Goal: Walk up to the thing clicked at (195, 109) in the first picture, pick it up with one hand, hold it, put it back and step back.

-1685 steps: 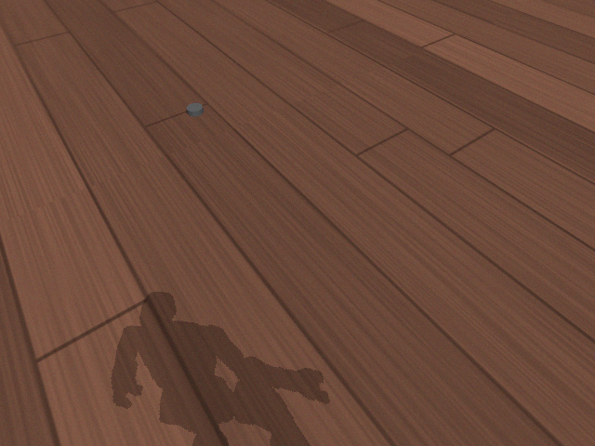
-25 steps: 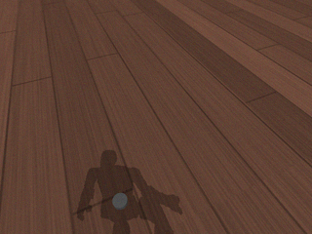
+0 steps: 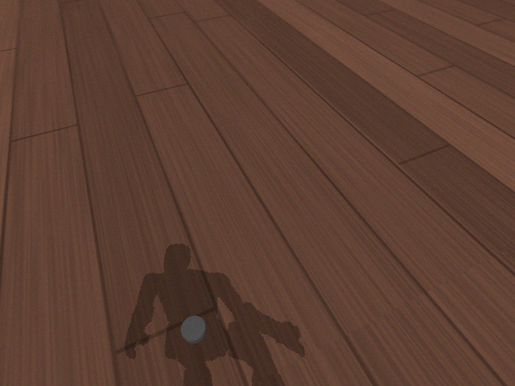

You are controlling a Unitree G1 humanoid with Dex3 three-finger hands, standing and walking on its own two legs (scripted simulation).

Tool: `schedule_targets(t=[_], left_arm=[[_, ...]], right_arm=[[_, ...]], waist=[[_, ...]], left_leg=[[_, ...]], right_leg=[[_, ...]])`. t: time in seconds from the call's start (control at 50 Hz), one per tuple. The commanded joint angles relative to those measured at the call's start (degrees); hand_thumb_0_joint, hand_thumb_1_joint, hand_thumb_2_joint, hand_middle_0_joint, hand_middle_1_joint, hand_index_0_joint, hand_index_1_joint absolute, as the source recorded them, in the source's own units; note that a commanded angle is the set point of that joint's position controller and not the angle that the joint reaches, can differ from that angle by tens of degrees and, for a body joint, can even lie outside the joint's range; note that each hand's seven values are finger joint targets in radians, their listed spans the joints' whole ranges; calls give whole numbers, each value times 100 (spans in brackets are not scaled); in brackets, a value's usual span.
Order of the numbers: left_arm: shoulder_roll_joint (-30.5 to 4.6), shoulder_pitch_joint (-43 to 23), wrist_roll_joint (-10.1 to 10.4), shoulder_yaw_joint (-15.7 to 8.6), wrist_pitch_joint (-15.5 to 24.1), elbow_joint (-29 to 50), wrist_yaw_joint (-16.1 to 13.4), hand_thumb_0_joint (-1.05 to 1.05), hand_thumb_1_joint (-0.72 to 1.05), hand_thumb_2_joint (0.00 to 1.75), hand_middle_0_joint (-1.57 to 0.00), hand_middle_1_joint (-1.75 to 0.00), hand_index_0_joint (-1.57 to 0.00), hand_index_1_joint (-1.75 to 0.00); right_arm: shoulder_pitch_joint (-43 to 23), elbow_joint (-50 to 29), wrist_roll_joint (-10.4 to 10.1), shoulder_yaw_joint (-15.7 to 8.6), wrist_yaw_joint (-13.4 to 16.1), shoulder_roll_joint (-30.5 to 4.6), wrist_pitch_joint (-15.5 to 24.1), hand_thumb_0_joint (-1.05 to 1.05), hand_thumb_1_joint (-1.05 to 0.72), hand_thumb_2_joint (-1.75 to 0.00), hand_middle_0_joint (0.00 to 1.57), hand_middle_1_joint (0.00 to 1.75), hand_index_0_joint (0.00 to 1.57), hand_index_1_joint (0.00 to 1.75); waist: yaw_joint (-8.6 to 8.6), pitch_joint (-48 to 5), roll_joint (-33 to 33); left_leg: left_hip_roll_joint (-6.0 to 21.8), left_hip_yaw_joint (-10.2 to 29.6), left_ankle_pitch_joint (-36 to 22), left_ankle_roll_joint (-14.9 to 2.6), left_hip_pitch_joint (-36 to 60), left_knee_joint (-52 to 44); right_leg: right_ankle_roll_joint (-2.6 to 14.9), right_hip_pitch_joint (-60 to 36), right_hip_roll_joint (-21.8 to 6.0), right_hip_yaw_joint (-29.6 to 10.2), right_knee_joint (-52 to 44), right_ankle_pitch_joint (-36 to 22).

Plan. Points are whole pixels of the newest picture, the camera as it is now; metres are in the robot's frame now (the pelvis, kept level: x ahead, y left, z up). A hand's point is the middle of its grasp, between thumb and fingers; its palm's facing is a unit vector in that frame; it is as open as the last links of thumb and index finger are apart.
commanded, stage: stand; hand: left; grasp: from above
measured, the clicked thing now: (193, 329) +0.46 +0.26 -0.76
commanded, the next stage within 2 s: step back in 1.32 s
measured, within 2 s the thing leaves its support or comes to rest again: neither
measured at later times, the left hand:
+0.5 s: hand out of the picture +0.08 +0.24 -0.16, palm faces +0.00 -0.94 -0.34, open 7.3 cm
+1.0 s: hand out of the picture +0.11 +0.24 -0.15, palm faces -0.01 -0.94 -0.34, open 7.3 cm
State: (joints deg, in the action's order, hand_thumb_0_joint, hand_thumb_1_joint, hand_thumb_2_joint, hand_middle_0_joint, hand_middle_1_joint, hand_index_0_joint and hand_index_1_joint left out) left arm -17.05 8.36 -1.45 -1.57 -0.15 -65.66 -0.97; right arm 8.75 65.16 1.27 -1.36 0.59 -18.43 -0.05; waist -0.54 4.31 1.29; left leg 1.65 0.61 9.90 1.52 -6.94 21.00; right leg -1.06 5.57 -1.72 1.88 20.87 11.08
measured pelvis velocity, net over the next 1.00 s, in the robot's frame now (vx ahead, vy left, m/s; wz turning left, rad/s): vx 0.02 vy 0.00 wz -0.02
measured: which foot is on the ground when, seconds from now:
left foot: down 0.00-1.00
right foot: down 0.00-1.00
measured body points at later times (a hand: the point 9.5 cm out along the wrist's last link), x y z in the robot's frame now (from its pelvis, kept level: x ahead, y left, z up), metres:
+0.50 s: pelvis +0.02 +0.00 +0.00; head +0.03 -0.01 +0.45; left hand +0.09 +0.29 -0.13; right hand +0.08 -0.29 -0.14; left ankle +0.02 +0.14 -0.75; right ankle +0.01 -0.13 -0.75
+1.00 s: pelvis +0.02 +0.00 +0.00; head +0.03 -0.01 +0.45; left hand +0.11 +0.29 -0.13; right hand +0.10 -0.30 -0.14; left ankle +0.02 +0.14 -0.75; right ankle +0.01 -0.13 -0.75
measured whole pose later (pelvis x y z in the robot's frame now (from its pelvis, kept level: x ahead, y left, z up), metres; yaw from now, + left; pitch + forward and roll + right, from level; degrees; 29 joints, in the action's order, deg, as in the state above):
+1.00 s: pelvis +0.02 +0.00 +0.00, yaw -1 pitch -3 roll +0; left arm -18.2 5.4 -0.9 -1.4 0.2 -64.7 -0.3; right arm 5.7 65.1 0.9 -0.6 0.3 -19.4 0.5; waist -0.2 3.4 0.9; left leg 2.2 -0.3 10.5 1.9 -5.0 18.6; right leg -0.8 4.3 -1.2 1.1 19.1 11.7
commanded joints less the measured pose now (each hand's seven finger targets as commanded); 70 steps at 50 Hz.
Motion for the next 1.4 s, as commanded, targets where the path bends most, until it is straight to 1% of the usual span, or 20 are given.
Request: schedule_targets(t=[0.0,0.06,0.14,0.22,0.26,0.32,0.54,0.68,0.72,0.76,0.82,0.88,0.94,1.0,1.1,1.2,1.28,1.3,1.34,1.38], left_arm=[[-1199,-210,19,-217,142,303,-80,0,90,90,-20,-30,-20,-30],[-1183,-264,35,-217,138,288,-77,0,90,90,-20,-30,-20,-30],[-1169,-220,33,-204,125,246,-58,0,90,90,-20,-30,-20,-30],[-1200,-301,24,-216,118,262,-52,0,90,90,-20,-30,-20,-30],[-1215,-323,37,-215,131,264,-43,0,90,90,-20,-30,-20,-30],[-1182,-318,42,-210,151,295,-42,0,90,90,-20,-30,-20,-30],[-1243,-424,61,-205,152,312,-35,0,90,90,-20,-30,-20,-30],[-1280,-432,63,-215,167,355,-43,0,90,90,-20,-30,-20,-30],[-1277,-448,64,-212,162,351,-43,0,90,90,-20,-30,-20,-30],[-1295,-433,73,-213,165,362,-38,0,90,90,-20,-30,-20,-30],[-1300,-464,64,-209,152,377,-30,0,90,90,-20,-30,-20,-30],[-1337,-426,63,-217,161,387,-24,0,90,90,-20,-30,-20,-30],[-1354,-503,66,-214,163,414,-24,0,90,90,-20,-30,-20,-30],[-1338,-457,69,-203,168,419,-15,0,90,90,-20,-30,-20,-30],[-1353,-421,69,-194,170,403,3,0,90,90,-20,-30,-20,-30],[-1413,-448,57,-211,180,423,1,0,90,90,-20,-30,-20,-30],[-1398,-370,73,-195,176,397,14,0,90,90,-20,-30,-20,-30],[-1861,-404,178,-416,122,537,-6,0,90,90,-20,-30,-20,-30],[-1806,-312,193,-438,95,718,-38,0,90,90,-20,-30,-20,-30],[-1806,-359,184,-470,58,902,-44,0,90,90,-20,-30,-20,-30]], right_arm=[[-250,-308,-4,-163,72,-1050,126,0,-90,-90,20,30,20,30],[-240,-294,-4,-136,77,-1013,117,0,-90,-90,20,30,20,30],[-280,-270,-13,-125,75,-1044,124,0,-90,-90,20,30,20,30],[-312,-281,-12,-123,71,-1072,115,0,-90,-90,20,30,20,30],[-332,-279,-13,-121,64,-1075,130,0,-90,-90,20,30,20,30],[-387,-283,-14,-127,69,-1117,148,0,-90,-90,20,30,20,30],[-399,-249,-22,-112,59,-1093,142,0,-90,-90,20,30,20,30],[-468,-290,-28,-134,66,-1199,159,0,-90,-90,20,30,20,30],[-440,-271,-25,-133,65,-1188,145,0,-90,-90,20,30,20,30],[-465,-276,-26,-143,65,-1207,150,0,-90,-90,20,30,20,30],[-478,-279,-22,-124,59,-1200,148,0,-90,-90,20,30,20,30],[-542,-312,-33,-140,51,-1226,165,0,-90,-90,20,30,20,30],[-477,-303,-33,-142,47,-1227,151,0,-90,-90,20,30,20,30],[-511,-301,-27,-142,41,-1235,156,0,-90,-90,20,30,20,30],[-497,-307,-30,-135,16,-1228,150,0,-90,-90,20,30,20,30],[-458,-336,-29,-137,8,-1231,155,0,-90,-90,20,30,20,30],[-495,-328,-28,-143,9,-1255,162,0,-90,-90,20,30,20,30],[-618,-443,-78,-256,-18,-1561,52,0,-90,-90,20,30,20,30],[-427,-555,-152,-264,-25,-1450,-3,0,-90,-90,20,30,20,30],[-358,-690,-163,-305,-40,-1424,-54,0,-90,-90,20,30,20,30]], waist=[[4,-335,-140],[23,-356,-180],[2,-271,-126],[26,-224,-147],[24,-279,-130],[-4,-462,-100],[49,-515,-106],[43,-707,-140],[55,-633,-185],[51,-670,-129],[41,-526,-85],[21,-641,-124],[67,-587,-172],[39,-522,-135],[45,-428,-109],[75,-461,-130],[32,-507,-120],[39,72,-281],[98,-370,-295],[122,-750,-379]], left_leg=[[466,443,-331,-223,-36,-431],[485,399,-405,-244,-3,-414],[483,406,-358,-205,31,-488],[487,408,-108,-211,-103,-525],[508,408,-265,-202,-2,-505],[543,391,-626,-231,77,-416],[537,329,-866,-185,131,-450],[607,303,-1394,-226,369,-329],[595,298,-1246,-207,354,-354],[607,291,-1292,-210,386,-347],[592,281,-1003,-197,185,-427],[615,304,-1201,-201,344,-413],[605,284,-978,-200,271,-422],[615,305,-906,-205,246,-461],[595,307,-515,-218,172,-525],[585,311,-551,-207,187,-549],[608,335,-542,-204,273,-524],[501,362,-1409,-363,-214,104],[441,224,-1663,-412,-195,472],[318,121,-1484,-443,-139,894]], right_leg=[[136,63,-546,-536,-491,-425],[136,46,-550,-537,-494,-545],[134,115,-518,-525,-525,-423],[139,123,-515,-536,-548,-289],[145,135,-527,-554,-539,-316],[138,-26,-556,-540,-477,-719],[144,-79,-559,-513,-453,-1004],[137,-146,-595,-492,-372,-1511],[126,-91,-576,-490,-409,-1355],[148,-121,-599,-511,-396,-1441],[149,-133,-593,-530,-450,-1212],[165,-129,-585,-499,-397,-1284],[173,-115,-595,-541,-464,-1121],[170,-75,-580,-539,-485,-1031],[182,5,-569,-568,-563,-725],[184,49,-566,-575,-546,-727],[192,57,-566,-580,-532,-626],[236,488,-522,-691,-96,-1753],[387,282,-585,-679,137,-2135],[588,349,-708,-793,228,-2047]])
